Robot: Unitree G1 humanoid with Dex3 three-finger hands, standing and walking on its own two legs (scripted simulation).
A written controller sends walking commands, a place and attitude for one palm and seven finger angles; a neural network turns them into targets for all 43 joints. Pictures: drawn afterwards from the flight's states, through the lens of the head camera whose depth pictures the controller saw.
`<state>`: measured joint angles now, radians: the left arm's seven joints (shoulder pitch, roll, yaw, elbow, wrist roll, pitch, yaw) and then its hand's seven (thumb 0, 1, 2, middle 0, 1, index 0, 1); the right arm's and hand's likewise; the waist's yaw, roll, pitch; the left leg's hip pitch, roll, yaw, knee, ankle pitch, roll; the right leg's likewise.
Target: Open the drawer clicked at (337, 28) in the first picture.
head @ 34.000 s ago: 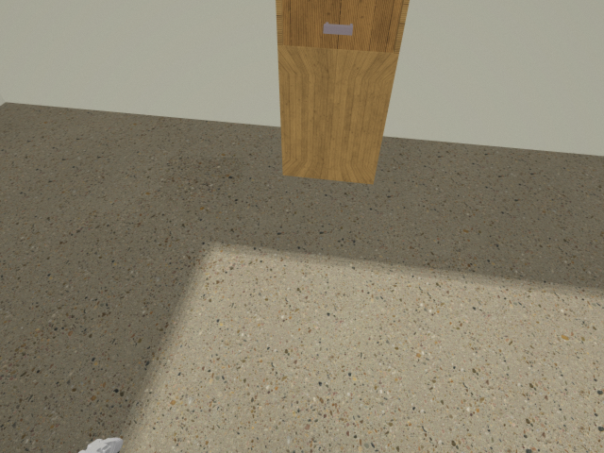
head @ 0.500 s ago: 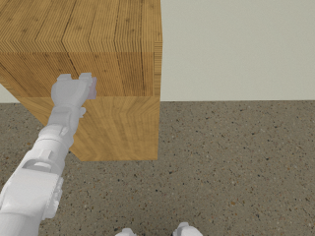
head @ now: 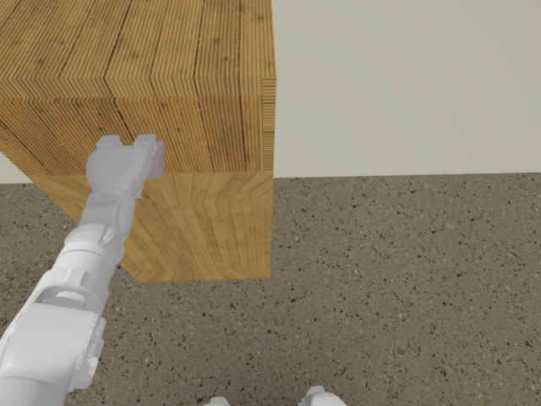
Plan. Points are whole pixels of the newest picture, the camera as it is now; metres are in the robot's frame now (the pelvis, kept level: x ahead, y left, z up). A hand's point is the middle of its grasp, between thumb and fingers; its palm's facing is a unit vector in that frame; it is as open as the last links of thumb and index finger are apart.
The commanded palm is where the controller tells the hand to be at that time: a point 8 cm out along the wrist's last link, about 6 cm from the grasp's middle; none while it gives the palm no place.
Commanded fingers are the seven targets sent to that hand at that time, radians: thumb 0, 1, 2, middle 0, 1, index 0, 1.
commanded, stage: pull the drawer open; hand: left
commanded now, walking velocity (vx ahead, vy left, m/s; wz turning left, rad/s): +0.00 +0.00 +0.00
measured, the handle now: (131, 157) +0.51 +0.22 +0.03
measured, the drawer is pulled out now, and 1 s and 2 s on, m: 0.00 0.13 0.24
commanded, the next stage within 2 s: none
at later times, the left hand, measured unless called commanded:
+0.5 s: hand (123, 231) +0.38 +0.22 +0.01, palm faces -0.03 -0.02 -1.00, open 5.7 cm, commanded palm +0.35 +0.20 +0.07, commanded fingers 0.00 0.90 0.90 -0.40 -1.35 -0.40 -1.35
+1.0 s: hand (117, 263) +0.33 +0.22 +0.01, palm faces -0.03 -0.03 -1.00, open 5.7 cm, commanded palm +0.29 +0.21 +0.07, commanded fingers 0.00 0.90 0.90 -0.40 -1.35 -0.40 -1.35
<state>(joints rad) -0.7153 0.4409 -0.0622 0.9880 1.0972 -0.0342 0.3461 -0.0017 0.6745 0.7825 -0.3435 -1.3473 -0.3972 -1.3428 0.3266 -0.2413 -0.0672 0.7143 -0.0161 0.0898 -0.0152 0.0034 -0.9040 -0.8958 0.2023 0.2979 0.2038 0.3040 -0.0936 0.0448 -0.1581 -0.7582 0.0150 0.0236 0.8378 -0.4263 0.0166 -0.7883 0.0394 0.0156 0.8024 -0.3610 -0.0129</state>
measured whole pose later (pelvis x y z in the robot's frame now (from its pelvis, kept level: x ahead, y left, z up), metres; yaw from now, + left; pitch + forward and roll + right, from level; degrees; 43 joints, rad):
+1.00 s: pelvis -0.01 -0.01 +0.01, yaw +1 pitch +12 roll +0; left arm -0.20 0.37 -0.10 0.52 1.08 -0.02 0.37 0.01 0.67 0.82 -0.31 -1.35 -0.42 -1.34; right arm 0.20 -0.23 -0.05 0.68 0.00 0.06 -0.03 0.01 -0.90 -0.90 0.20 0.30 0.20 0.30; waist 0.00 0.05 -0.12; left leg -0.57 0.01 0.02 0.76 -0.40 0.00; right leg -0.61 0.03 0.02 0.77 -0.36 -0.03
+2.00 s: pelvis +0.00 -0.02 +0.01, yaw +0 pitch +9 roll +1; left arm 0.31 0.35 -0.10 0.04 1.08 0.00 0.39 0.04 0.65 0.81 -0.28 -1.34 -0.42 -1.35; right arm 0.10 -0.21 -0.01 0.62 -0.03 0.04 0.00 0.01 -0.90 -0.90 0.20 0.30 0.20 0.30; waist 0.06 0.04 -0.11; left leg -0.51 0.01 0.03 0.78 -0.43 -0.01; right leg -0.56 0.04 0.02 0.80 -0.40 -0.03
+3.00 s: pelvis -0.01 -0.02 -0.01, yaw +1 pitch +10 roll +1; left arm 0.51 0.37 -0.07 -0.12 1.06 -0.02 0.48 0.01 0.40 0.69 -0.38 -1.31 -0.39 -1.30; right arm 0.12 -0.23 -0.02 0.61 -0.04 0.07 -0.01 0.01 -0.90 -0.90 0.20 0.30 0.20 0.30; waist 0.07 0.05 -0.12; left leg -0.59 0.01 0.03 0.89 -0.47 -0.01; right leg -0.65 0.03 0.02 0.92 -0.44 -0.04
